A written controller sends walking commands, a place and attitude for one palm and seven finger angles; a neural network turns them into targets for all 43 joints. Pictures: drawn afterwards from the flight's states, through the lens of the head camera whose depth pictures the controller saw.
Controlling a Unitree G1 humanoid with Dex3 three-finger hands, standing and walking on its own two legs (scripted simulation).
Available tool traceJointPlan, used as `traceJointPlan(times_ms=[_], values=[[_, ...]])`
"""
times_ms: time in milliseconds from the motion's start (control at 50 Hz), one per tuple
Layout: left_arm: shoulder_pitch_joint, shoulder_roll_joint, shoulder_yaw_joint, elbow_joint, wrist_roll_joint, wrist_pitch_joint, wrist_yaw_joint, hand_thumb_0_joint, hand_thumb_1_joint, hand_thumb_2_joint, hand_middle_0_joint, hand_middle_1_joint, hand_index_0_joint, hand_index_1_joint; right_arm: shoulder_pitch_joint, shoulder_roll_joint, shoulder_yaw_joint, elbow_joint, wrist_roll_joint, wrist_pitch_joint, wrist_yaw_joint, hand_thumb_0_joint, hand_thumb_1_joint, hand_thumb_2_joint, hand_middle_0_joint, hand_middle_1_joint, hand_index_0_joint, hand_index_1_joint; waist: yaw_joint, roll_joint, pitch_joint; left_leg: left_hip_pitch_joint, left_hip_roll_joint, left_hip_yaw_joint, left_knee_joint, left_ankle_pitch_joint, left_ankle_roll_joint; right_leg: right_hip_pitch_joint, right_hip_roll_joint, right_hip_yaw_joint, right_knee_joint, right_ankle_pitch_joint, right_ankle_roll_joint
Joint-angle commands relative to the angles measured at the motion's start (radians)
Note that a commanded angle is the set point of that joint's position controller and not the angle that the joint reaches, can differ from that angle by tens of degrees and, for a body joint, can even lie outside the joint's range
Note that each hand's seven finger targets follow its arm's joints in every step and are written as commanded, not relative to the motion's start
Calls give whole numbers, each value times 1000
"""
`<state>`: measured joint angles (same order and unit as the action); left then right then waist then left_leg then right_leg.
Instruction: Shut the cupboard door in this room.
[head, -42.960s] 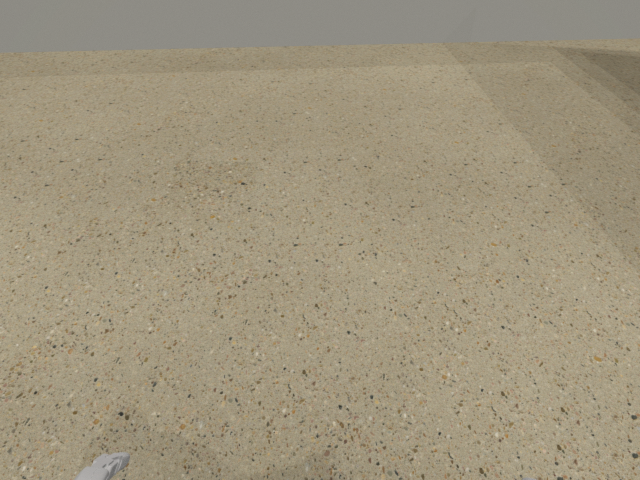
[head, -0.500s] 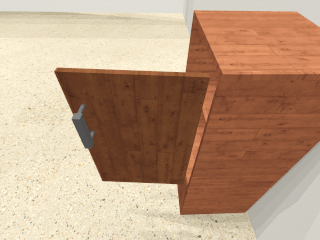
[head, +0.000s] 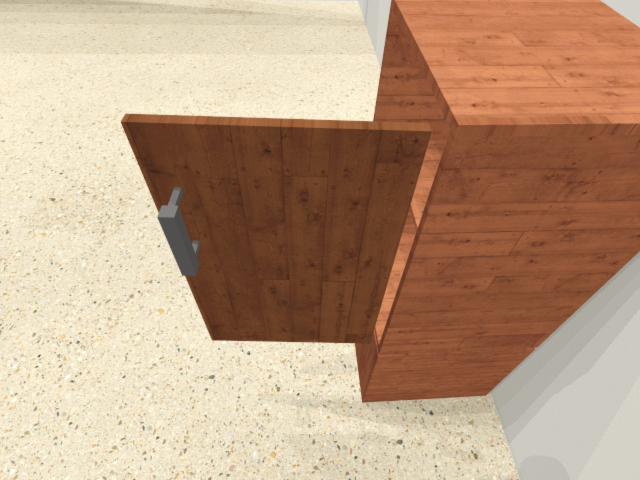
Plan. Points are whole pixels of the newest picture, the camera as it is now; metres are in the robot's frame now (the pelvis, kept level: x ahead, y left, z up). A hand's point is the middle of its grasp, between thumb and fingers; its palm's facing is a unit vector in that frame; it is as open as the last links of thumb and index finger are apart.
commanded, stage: look again from close up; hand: left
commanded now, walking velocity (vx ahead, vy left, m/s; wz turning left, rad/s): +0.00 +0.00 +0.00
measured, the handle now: (183, 232) +0.43 +0.23 +0.03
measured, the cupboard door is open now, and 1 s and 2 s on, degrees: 86 86 86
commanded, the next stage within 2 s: raise the hand and make a fist in 0.08 s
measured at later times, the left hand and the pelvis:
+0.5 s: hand (193, 425) +0.18 +0.16 +0.00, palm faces +0.01 -1.00 +0.04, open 6.6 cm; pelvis -0.04 +0.00 -0.05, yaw +2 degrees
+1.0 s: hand (190, 423) +0.19 +0.17 -0.03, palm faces +0.05 -1.00 +0.01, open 4.2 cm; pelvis -0.01 -0.02 -0.08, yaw +3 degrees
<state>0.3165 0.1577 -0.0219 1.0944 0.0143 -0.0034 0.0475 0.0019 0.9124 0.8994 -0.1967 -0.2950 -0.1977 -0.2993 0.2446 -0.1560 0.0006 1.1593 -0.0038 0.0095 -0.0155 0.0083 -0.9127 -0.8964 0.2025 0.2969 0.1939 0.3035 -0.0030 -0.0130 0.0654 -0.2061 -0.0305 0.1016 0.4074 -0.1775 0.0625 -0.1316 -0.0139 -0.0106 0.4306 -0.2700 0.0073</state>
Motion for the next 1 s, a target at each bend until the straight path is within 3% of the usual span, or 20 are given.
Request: traceJointPlan(times_ms=[0,140,160,180,200,220,240,280,300,360,400,440,520,600,660,740,800,860,920,980], values=[[67,87,19,-19,-1,-10,3,0,900,900,-200,-300,-200,-300,35,-103,-15,-37,-2,-21,-8,0,-900,-900,200,300,200,300,4,12,14,56,135,-162,-113,-35,-24,-123,-91,79,-78,43,-33],[78,73,24,-15,5,-3,3,0,900,900,-200,-300,-200,-300,50,-97,-23,-37,-1,-21,-9,0,-900,-900,200,300,200,300,7,30,32,18,151,-195,-162,-124,-22,-131,-81,57,-57,16,-25],[109,93,15,8,22,-33,32,0,900,900,-200,-300,-200,-300,7,-131,-11,-114,-2,-39,-3,0,-900,-900,200,300,200,300,17,-51,-13,-16,163,-171,52,177,-30,-79,-96,54,-61,159,-24],[-721,619,361,-1668,-112,-275,43,0,900,900,-200,-300,-200,-300,122,-349,-63,-461,12,-220,-87,0,-900,-900,200,300,200,300,-173,17,-469,357,88,-178,26,226,-25,-142,17,-41,48,250,-15],[-124,226,47,-1473,-128,-212,48,0,900,900,-218,-320,-218,-320,44,-200,10,-452,43,-314,-90,0,-900,-900,200,300,200,300,-26,299,-637,436,118,-163,-20,287,-74,-162,56,-65,100,62,-38],[-97,229,87,-1424,-152,-166,104,0,900,900,-237,-340,-237,-340,23,-238,9,-377,37,-362,-88,0,-900,-900,200,300,200,300,-11,306,-552,374,129,-211,-55,236,-138,-169,59,-57,150,-35,-45],[204,-88,-88,-1013,-137,-30,94,0,900,900,-255,-360,-255,-360,5,-164,11,-322,49,-371,-57,0,-900,-900,200,300,200,300,-29,171,-261,173,134,-243,-113,61,-127,-289,26,-66,193,-103,-31],[6,-43,-76,-1177,-160,-99,79,0,900,900,-292,-400,-292,-400,-18,-220,-19,-441,50,-382,-25,0,-900,-900,200,300,200,300,-78,118,20,-42,93,-268,-50,-245,-95,-351,17,-77,115,-80,-35],[-3,-27,-51,-1106,-153,-155,56,0,900,900,-310,-420,-310,-420,-40,-234,-27,-466,36,-395,-15,0,-900,-900,200,300,200,300,-80,34,64,-133,67,-252,20,-282,-79,-389,10,-81,98,-95,-37],[332,13,100,-882,-211,-344,-72,0,900,900,-365,-480,-365,-480,-72,-212,-62,-559,19,-377,21,0,-900,-900,200,300,200,300,29,-263,-10,-339,23,-182,221,-248,-84,-494,20,-98,195,-262,-46],[392,23,128,-902,-267,-507,-220,0,900,900,-402,-520,-402,-520,-116,-223,-81,-629,9,-350,39,0,-900,-900,200,300,200,300,62,-354,-65,-449,7,-123,341,-229,-92,-544,20,-71,273,-342,-50],[415,109,218,-894,-284,-590,-319,0,900,900,-438,-560,-438,-560,-151,-235,-98,-712,16,-318,56,0,-900,-900,200,300,200,300,93,-203,-103,-509,-10,-98,412,-240,-87,-540,5,-25,346,-328,-63],[248,197,267,-1155,-278,-535,-310,0,900,900,-512,-640,-512,-640,-188,-230,-83,-833,36,-278,41,0,-900,-900,200,300,200,300,105,147,-210,-525,-3,-123,412,-407,-64,-617,17,-13,469,-360,-67],[-53,225,214,-1603,-280,-637,-220,0,900,900,-585,-720,-585,-720,-122,-207,-63,-843,17,-306,15,0,-900,-900,200,300,200,300,2,284,-393,-452,24,-203,503,-439,-34,-726,33,23,515,-315,-63],[-37,139,76,-1672,-289,-713,-236,0,900,900,-640,-780,-640,-780,-88,-221,-50,-785,22,-340,-9,0,-900,-900,200,300,200,300,-57,232,-381,-442,42,-226,575,-384,-25,-795,53,35,526,-304,-59],[-4,177,63,-1461,-284,-607,-335,0,900,900,-713,-860,-713,-860,-62,-235,-35,-744,38,-353,-39,0,-900,-900,200,300,200,300,-94,101,-283,-557,42,-209,641,-340,-10,-766,54,49,465,-320,-44],[131,208,126,-1266,-263,-364,-384,0,900,900,-768,-920,-768,-920,-73,-225,-40,-788,62,-299,-53,0,-900,-900,200,300,200,300,-27,-38,-257,-622,38,-170,600,-311,-10,-667,29,91,368,-390,-25],[200,260,265,-1338,-321,-167,-374,0,900,900,-823,-980,-823,-980,-120,-195,-39,-864,73,-238,-57,0,-900,-900,200,300,200,300,70,-52,-407,-549,11,-142,558,-176,-21,-436,-4,117,348,-224,-7],[224,263,405,-1454,-375,-185,-257,0,900,900,-878,-1040,-878,-1040,-114,-151,-30,-846,53,-219,-58,0,-900,-900,200,300,200,300,109,-31,-484,-480,21,-158,543,-21,-34,-326,6,66,418,106,3],[229,192,334,-1521,-358,-338,-205,0,900,900,-933,-1100,-933,-1100,-63,-139,-37,-812,39,-243,-42,0,-900,-900,200,300,200,300,78,34,-438,-422,31,-158,527,91,-42,-400,25,4,483,297,-11]])
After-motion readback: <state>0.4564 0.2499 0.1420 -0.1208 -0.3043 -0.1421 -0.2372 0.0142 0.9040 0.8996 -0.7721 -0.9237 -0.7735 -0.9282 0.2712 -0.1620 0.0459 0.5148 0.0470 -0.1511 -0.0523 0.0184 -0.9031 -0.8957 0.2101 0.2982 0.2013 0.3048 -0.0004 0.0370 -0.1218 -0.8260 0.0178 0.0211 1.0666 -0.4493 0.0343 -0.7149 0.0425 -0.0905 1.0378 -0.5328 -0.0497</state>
